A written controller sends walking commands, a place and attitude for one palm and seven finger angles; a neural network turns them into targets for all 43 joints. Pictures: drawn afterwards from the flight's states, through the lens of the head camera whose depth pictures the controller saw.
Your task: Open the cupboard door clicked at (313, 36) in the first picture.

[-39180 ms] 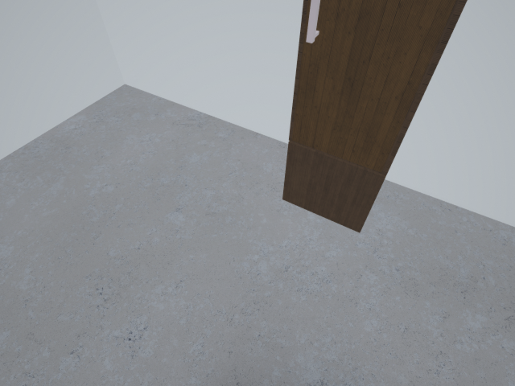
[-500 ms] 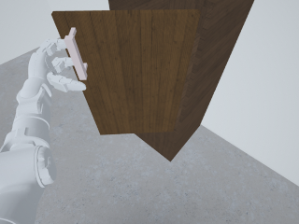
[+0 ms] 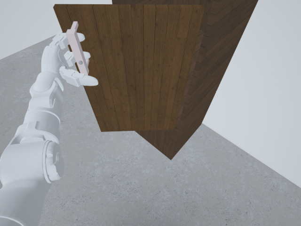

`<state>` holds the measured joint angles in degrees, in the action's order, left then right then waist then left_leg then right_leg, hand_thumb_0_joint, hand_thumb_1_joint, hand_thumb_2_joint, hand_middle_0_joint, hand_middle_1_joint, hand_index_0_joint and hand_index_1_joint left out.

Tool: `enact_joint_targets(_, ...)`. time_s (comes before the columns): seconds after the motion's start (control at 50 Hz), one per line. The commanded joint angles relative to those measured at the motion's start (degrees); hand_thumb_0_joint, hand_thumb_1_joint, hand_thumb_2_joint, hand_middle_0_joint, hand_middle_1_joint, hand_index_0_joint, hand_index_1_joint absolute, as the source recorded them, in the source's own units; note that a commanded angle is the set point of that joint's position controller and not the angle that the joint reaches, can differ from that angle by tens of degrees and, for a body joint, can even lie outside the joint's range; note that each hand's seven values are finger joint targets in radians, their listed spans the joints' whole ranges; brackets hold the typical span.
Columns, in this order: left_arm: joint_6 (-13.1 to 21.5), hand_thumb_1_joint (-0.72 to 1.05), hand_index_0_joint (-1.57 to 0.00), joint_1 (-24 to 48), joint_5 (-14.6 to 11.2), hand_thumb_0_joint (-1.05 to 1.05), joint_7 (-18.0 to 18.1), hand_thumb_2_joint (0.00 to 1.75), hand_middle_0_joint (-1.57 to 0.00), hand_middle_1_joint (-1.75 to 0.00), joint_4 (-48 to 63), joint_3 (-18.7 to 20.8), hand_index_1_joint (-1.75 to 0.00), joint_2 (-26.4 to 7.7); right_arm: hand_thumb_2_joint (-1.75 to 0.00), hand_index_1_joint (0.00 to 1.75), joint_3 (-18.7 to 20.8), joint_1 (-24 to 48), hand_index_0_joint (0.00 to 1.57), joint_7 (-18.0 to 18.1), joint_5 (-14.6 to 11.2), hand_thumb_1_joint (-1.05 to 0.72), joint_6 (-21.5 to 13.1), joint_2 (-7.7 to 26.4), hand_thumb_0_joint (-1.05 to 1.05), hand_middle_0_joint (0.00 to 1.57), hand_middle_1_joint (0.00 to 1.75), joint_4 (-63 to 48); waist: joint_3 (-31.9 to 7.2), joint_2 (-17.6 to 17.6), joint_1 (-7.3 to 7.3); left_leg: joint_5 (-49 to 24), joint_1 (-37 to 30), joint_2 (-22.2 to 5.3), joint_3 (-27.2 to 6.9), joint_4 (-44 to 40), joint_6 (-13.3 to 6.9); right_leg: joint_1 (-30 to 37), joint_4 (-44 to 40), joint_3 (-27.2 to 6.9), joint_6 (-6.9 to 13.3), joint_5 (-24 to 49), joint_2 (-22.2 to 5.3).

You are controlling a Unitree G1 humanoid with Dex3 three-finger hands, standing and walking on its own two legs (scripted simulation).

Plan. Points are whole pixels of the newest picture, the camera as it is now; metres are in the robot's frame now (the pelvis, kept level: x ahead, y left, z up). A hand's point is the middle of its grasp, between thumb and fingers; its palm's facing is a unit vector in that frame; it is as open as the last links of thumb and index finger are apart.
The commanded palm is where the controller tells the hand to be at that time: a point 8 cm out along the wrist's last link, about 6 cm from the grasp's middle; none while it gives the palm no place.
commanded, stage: slide the fingers in behind the handle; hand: left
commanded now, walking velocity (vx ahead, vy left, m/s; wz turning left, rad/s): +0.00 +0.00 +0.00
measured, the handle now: (80, 49) +0.55 +0.17 +0.16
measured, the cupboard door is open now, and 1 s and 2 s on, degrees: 44 44 63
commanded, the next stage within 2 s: close the thumb around the handle in 0.56 s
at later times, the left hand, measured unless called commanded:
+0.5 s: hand (85, 63) +0.49 +0.15 +0.17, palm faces +0.00 -1.00 +0.01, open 14.0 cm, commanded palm +0.46 +0.19 +0.16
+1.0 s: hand (85, 62) +0.49 +0.15 +0.16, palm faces +0.02 -1.00 -0.01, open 10.8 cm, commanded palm +0.47 +0.19 +0.16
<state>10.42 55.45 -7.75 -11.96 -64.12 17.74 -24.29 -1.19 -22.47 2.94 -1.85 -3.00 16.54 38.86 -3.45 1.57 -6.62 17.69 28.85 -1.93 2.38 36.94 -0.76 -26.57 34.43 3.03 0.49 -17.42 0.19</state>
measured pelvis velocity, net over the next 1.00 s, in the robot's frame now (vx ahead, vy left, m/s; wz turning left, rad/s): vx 0.00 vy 0.00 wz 0.01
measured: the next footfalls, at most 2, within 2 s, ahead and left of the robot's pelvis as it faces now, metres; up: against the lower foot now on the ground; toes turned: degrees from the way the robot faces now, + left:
none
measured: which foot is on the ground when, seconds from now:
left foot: down 0.00-1.00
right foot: down 0.00-1.00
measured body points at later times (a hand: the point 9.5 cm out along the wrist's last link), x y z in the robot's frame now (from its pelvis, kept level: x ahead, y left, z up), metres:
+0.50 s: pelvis +0.00 +0.00 +0.00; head +0.05 +0.00 +0.45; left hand +0.48 +0.20 +0.17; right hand +0.04 -0.26 -0.12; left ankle +0.00 +0.11 -0.72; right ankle -0.01 -0.12 -0.72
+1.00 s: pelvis +0.00 +0.00 +0.00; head +0.05 -0.01 +0.45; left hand +0.48 +0.20 +0.17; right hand +0.04 -0.27 -0.12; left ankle +0.00 +0.11 -0.72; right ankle -0.01 -0.12 -0.72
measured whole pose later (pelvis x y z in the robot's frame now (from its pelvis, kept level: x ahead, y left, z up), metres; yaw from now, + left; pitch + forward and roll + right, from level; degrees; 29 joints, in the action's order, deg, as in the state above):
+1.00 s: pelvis +0.00 +0.00 +0.00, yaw +1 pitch +9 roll -1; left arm 10.9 56.0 -7.6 -7.1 -64.2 14.7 -21.2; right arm -1.0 -22.4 2.1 -1.5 -3.8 15.7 40.6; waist -3.5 2.3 -5.5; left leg 17.8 28.6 -1.5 1.7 36.9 -0.6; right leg -26.2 35.0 3.6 0.7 -18.1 -0.1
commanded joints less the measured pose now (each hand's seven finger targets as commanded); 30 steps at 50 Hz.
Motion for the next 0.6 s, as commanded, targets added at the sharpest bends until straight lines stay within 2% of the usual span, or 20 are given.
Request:
enact_joint_targets(0.0, 4.03, -0.50, -0.30, 28.11, -0.10, 0.00, 1.79, 0.30, -0.30, -1.20, 13.17, 1.63, -1.20, -11.75, -0.90, 0.30, 2.87, -5.11, 0.20, -0.03, 0.24, -0.90, -1.53, 8.31, 0.00, 0.20, 0.30, -4.60, -21.73, 1.52, -0.06, -17.62, -15.62, 1.66, -3.27, -2.71, -1.31, 5.00, -2.68, -0.83, 0.68, 19.23, 1.64)
enact_joint_targets(0.04, 3.84, -0.50, -0.30, 27.97, 0.25, 0.00, 2.75, 0.30, -0.30, -1.20, 13.62, 2.81, -1.20, -12.75, -0.90, 0.30, 2.95, -4.97, 0.20, -0.23, 0.27, -0.90, -1.47, 8.25, 0.00, 0.20, 0.30, -4.77, -21.58, 0.50, 0.32, -17.74, -14.91, 1.62, -3.05, -2.84, -1.32, 5.62, -2.54, -1.02, 0.51, 20.07, 1.79)
enact_joint_targets(0.06, 3.81, -0.50, -0.30, 28.03, 0.45, 0.00, 2.92, 0.30, -0.30, -1.20, 14.40, 2.09, -1.20, -11.82, -0.90, 0.30, 3.02, -4.86, 0.20, -0.32, 0.22, -0.90, -1.49, 8.03, 0.00, 0.20, 0.30, -4.88, -21.84, 1.15, 0.16, -17.80, -15.12, 1.61, -2.73, -2.89, -1.29, 5.70, -2.65, -1.08, 0.47, 20.31, 1.74)
enact_joint_targets(0.1, 4.18, -0.50, -0.30, 26.95, 0.37, 0.00, 3.54, 0.30, -0.30, -1.20, 14.83, 2.99, -1.20, -12.57, -0.90, 0.30, 3.05, -5.29, 0.20, -0.31, 0.38, -0.90, -1.32, 8.19, 0.00, 0.20, 0.30, -4.97, -21.94, -1.44, 0.54, -18.49, -14.57, 1.54, -2.83, -2.96, -1.44, 7.19, -2.55, -0.88, 0.55, 20.90, 1.82)
enact_joint_targets(0.12, 4.23, -0.50, -0.30, 26.50, 0.77, 0.00, 3.55, 0.30, -0.30, -1.20, 15.67, 2.01, -1.20, -11.28, -0.90, 0.30, 3.09, -4.82, 0.20, -0.40, 0.24, -0.90, -1.32, 7.87, 0.00, 0.20, 0.30, -5.29, -22.33, 0.39, 0.72, -19.44, -15.35, 1.47, -2.56, -2.94, -1.30, 6.76, -2.30, -1.02, 0.57, 21.75, 1.88)
enact_joint_targets(0.14, 4.14, -0.50, -0.30, 27.80, 0.92, 0.00, 3.67, 0.30, -0.30, -1.20, 15.93, -0.14, -1.20, -8.70, -0.90, 0.30, 3.07, -4.62, 0.20, -0.52, 0.21, -0.90, -1.38, 7.63, 0.00, 0.20, 0.30, -5.13, -21.33, 1.73, -0.06, -19.18, -16.38, 1.41, -2.79, -2.86, -1.11, 4.96, -2.47, -0.83, 0.59, 20.76, 1.88)
enact_joint_targets(0.16, 4.10, -0.50, -0.30, 28.63, 0.90, 0.00, 3.87, 0.30, -0.30, -1.20, 15.58, -0.02, -1.20, -8.65, -0.90, 0.30, 3.15, -4.98, 0.20, -0.59, 0.24, -0.90, -1.49, 7.66, 0.00, 0.20, 0.30, -4.71, -20.62, 1.27, -0.24, -18.63, -16.39, 1.33, -2.90, -2.89, -1.12, 4.40, -2.75, -0.87, 0.57, 20.10, 1.94)
enact_joint_targets(0.2, 4.31, -0.50, -0.30, 26.87, 0.63, 0.00, 4.21, 0.30, -0.30, -1.20, 15.34, 2.75, -1.20, -11.64, -0.90, 0.30, 3.40, -5.52, 0.20, -0.43, 0.41, -0.90, -1.38, 8.12, 0.00, 0.20, 0.30, -4.52, -22.12, -0.51, 0.54, -19.36, -16.06, 1.32, -2.74, -2.95, -1.26, 6.64, -2.62, -0.86, 0.70, 20.95, 1.98)
enact_joint_targets(0.22, 4.08, -0.50, -0.30, 25.97, 0.55, 0.00, 3.96, 0.30, -0.30, -1.20, 15.40, 2.43, -1.20, -10.80, -0.90, 0.30, 3.24, -4.97, 0.20, -0.47, 0.27, -0.90, -1.47, 7.93, 0.00, 0.20, 0.30, -4.85, -22.28, 0.00, 0.73, -19.54, -16.14, 1.39, -2.56, -3.07, -1.25, 6.68, -2.60, -1.01, 0.64, 21.60, 1.96)
enact_joint_targets(0.24, 4.21, -0.50, -0.30, 27.64, 0.46, 0.00, 3.69, 0.30, -0.30, -1.20, 16.89, 1.37, -1.20, -10.01, -0.90, 0.30, 3.19, -4.89, 0.20, -0.51, 0.25, -0.90, -1.52, 7.72, 0.00, 0.20, 0.30, -4.76, -22.40, 0.53, 0.29, -20.18, -16.53, 1.46, -2.49, -2.94, -1.29, 6.85, -2.60, -1.08, 0.59, 22.52, 1.91)
enact_joint_targets(0.26, 4.21, -0.50, -0.30, 26.68, 0.55, 0.00, 3.67, 0.30, -0.30, -1.20, 16.72, 2.33, -1.20, -10.88, -0.90, 0.30, 3.35, -4.94, 0.20, -0.51, 0.27, -0.90, -1.52, 7.71, 0.00, 0.20, 0.30, -4.71, -22.74, -0.04, 0.81, -20.07, -16.46, 1.44, -2.55, -2.92, -1.28, 7.26, -2.57, -1.08, 0.61, 22.48, 1.94)
enact_joint_targets(0.28, 4.05, -0.50, -0.30, 26.02, 0.58, 0.00, 3.44, 0.30, -0.30, -1.20, 17.08, 1.36, -1.20, -9.79, -0.90, 0.30, 3.27, -4.58, 0.20, -0.57, 0.18, -0.90, -1.57, 7.56, 0.00, 0.20, 0.30, -4.87, -22.43, 1.28, 0.78, -20.15, -16.73, 1.51, -2.34, -2.95, -1.25, 7.09, -2.66, -1.15, 0.69, 22.66, 1.91)
enact_joint_targets(0.34, 3.29, -0.50, -0.30, 25.17, 0.19, 0.00, 3.29, 0.30, -0.30, -1.20, 15.16, 0.99, -1.20, -9.28, -0.90, 0.30, 3.16, -4.44, 0.20, -0.43, -0.04, -0.90, -1.18, 7.66, 0.00, 0.20, 0.30, -4.67, -19.26, -1.84, 0.28, -17.86, -14.47, 1.55, -2.23, -3.39, -1.49, 6.91, -3.21, -0.95, 0.53, 21.54, 1.91)
enact_joint_targets(0.36, 3.14, -0.50, -0.30, 25.92, 0.21, 0.00, 3.28, 0.30, -0.30, -1.20, 15.62, 0.79, -1.20, -9.18, -0.90, 0.30, 3.21, -4.23, 0.20, -0.35, -0.10, -0.90, -1.15, 7.63, 0.00, 0.20, 0.30, -4.78, -19.02, -0.77, 0.22, -17.48, -14.48, 1.63, -2.03, -3.43, -1.50, 6.77, -3.34, -1.14, 0.55, 21.40, 1.81)
enact_joint_targets(0.4, 3.42, -0.50, -0.30, 26.98, 0.21, 0.00, 3.36, 0.30, -0.30, -1.20, 17.53, 0.50, -1.20, -9.04, -0.90, 0.30, 3.38, -4.29, 0.20, -0.30, -0.06, -0.90, -1.26, 7.59, 0.00, 0.20, 0.30, -4.93, -21.21, 0.82, 0.28, -18.86, -16.42, 1.66, -2.15, -3.00, -1.49, 7.04, -3.07, -1.07, 0.71, 21.74, 1.70)
enact_joint_targets(0.44, 3.47, -0.50, -0.30, 27.42, 0.20, 0.00, 3.60, 0.30, -0.30, -1.20, 17.13, -0.51, -1.20, -7.69, -0.90, 0.30, 3.13, -3.81, 0.20, -0.33, -0.06, -0.90, -1.38, 7.40, 0.00, 0.20, 0.30, -4.76, -20.30, 0.91, 0.03, -18.30, -16.62, 1.68, -2.63, -3.15, -1.31, 5.73, -3.16, -1.00, 0.68, 20.86, 1.78)
enact_joint_targets(0.48, 3.33, -0.50, -0.30, 28.79, 0.07, 0.00, 3.66, 0.30, -0.30, -1.20, 15.53, -1.47, -1.20, -6.56, -0.90, 0.30, 3.17, -3.89, 0.20, -0.28, -0.07, -0.90, -1.58, 7.40, 0.00, 0.20, 0.30, -4.25, -18.37, -0.64, -0.87, -16.79, -15.80, 1.71, -2.59, -3.21, -1.42, 4.89, -3.58, -1.03, 0.50, 20.00, 1.77)
enact_joint_targets(0.52, 3.76, -0.50, -0.30, 29.06, 0.21, 0.00, 3.89, 0.30, -0.30, -1.20, 16.03, -0.26, -1.20, -8.24, -0.90, 0.30, 3.13, -3.83, 0.20, -0.24, 0.01, -0.90, -1.68, 7.63, 0.00, 0.20, 0.30, -4.21, -20.09, 0.54, -0.31, -16.97, -16.19, 1.87, -2.66, -3.08, -1.38, 5.40, -3.31, -1.19, 0.60, 20.04, 1.59)
enact_joint_targets(0.56, 4.18, -0.50, -0.30, 29.94, 0.53, 0.00, 3.79, 0.30, -0.30, -1.20, 16.58, -1.94, -1.20, -6.43, -0.90, 0.30, 3.11, -3.59, 0.20, -0.34, 0.02, -0.90, -1.87, 7.35, 0.00, 0.20, 0.30, -4.15, -21.01, 2.28, -0.36, -18.09, -17.71, 1.77, -3.01, -2.93, -1.07, 4.62, -2.89, -0.98, 0.79, 20.09, 1.61)
enact_joint_targets(0.58, 4.27, -0.50, -0.30, 28.76, 0.41, 0.00, 3.78, 0.30, -0.30, -1.20, 16.36, -1.99, -1.20, -5.86, -0.90, 0.30, 3.27, -3.47, 0.20, -0.41, 0.02, -0.90, -1.98, 7.37, 0.00, 0.20, 0.30, -4.23, -21.31, 1.72, -0.18, -18.02, -17.93, 1.72, -3.03, -2.77, -1.00, 4.55, -2.88, -0.92, 0.78, 19.88, 1.65)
